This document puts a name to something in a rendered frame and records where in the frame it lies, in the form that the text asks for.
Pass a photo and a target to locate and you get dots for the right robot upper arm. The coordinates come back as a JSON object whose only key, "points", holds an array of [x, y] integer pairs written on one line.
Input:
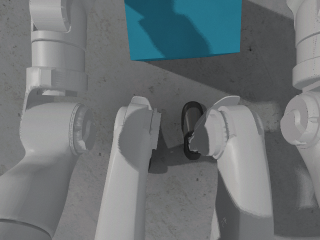
{"points": [[300, 126]]}

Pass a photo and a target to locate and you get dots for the robot right forearm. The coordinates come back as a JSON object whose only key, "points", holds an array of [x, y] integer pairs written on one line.
{"points": [[306, 73]]}

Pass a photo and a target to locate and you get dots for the left robot upper arm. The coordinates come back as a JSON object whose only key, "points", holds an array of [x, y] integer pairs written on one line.
{"points": [[33, 193]]}

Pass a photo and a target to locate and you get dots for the carton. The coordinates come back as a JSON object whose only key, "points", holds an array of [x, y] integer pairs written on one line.
{"points": [[182, 29]]}

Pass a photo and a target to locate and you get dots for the robot left thigh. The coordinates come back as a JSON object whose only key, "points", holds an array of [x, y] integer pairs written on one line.
{"points": [[122, 214]]}

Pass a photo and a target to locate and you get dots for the robot left forearm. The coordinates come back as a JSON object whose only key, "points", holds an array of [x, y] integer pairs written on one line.
{"points": [[59, 42]]}

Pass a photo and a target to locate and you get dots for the robot right shin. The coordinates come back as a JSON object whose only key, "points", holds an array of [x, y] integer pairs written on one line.
{"points": [[196, 142]]}

